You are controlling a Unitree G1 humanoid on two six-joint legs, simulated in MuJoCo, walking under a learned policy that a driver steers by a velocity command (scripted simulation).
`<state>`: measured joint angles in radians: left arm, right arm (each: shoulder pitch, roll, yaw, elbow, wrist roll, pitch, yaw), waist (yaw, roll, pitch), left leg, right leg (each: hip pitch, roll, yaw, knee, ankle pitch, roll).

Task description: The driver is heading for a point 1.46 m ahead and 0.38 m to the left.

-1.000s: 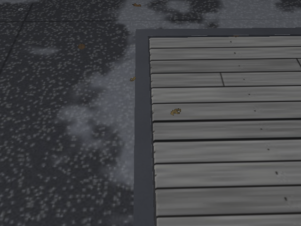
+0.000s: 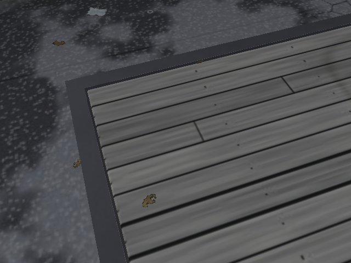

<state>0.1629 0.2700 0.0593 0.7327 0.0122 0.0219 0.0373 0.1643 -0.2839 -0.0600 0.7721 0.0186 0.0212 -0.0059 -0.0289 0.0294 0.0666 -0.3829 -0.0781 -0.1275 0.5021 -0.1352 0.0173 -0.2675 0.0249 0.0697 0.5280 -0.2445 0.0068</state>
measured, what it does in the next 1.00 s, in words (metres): steps on the spot, turning left: left foot, then right foot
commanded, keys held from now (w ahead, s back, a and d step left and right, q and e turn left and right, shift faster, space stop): q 0.50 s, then no key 0.50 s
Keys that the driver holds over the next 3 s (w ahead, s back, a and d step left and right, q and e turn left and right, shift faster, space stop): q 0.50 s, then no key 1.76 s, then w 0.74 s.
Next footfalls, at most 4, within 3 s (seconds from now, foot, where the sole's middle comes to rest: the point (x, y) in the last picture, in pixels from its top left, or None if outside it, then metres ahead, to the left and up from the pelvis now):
0.34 left None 0.05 0.14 -0.77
0.76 right None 0.12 -0.08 -0.77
2.58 left None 0.10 0.18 -0.77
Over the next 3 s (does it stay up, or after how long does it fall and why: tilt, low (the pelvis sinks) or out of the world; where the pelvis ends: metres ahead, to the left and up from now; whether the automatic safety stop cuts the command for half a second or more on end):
stays up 0.26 0.14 0.00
